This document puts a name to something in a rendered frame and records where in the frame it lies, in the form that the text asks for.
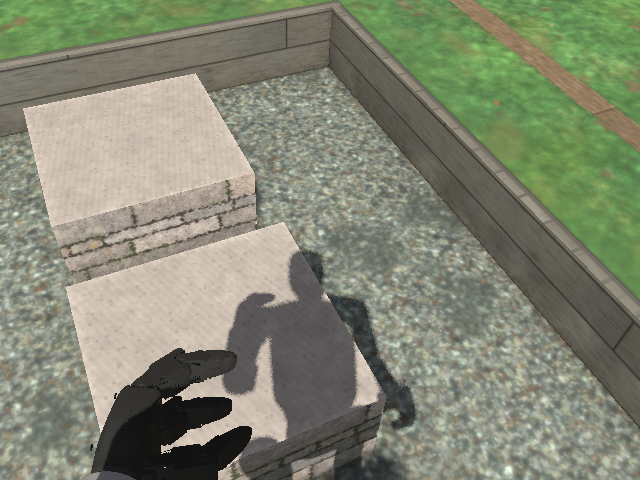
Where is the robot left hand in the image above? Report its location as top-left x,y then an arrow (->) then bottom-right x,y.
90,348 -> 252,480

